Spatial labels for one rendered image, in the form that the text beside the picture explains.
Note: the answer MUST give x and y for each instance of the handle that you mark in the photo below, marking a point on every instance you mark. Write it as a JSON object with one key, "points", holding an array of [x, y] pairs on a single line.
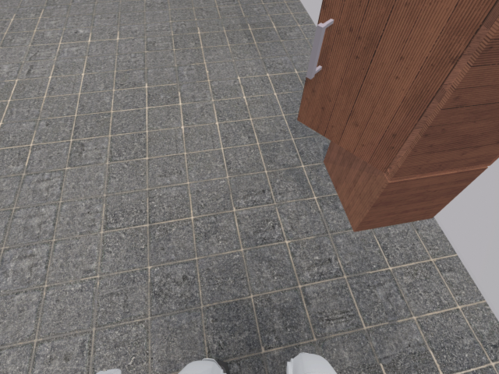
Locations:
{"points": [[315, 53]]}

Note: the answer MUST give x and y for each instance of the robot left shin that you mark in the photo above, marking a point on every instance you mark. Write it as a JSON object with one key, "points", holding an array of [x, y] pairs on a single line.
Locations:
{"points": [[210, 359]]}

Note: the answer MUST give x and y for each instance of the cupboard door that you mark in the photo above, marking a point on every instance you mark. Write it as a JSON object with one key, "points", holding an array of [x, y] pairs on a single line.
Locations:
{"points": [[383, 63]]}

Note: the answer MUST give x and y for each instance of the robot right thigh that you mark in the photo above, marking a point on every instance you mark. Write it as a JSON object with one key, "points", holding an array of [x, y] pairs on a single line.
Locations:
{"points": [[309, 364]]}

